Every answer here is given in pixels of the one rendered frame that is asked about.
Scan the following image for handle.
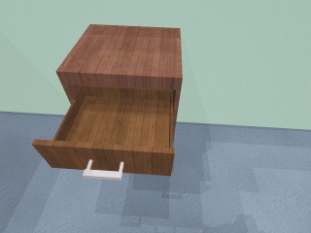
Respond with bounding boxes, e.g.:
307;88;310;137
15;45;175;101
83;159;124;181

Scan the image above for drawer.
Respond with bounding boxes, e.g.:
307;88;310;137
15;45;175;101
31;85;175;176

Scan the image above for cabinet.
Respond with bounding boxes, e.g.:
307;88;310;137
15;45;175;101
55;24;183;145

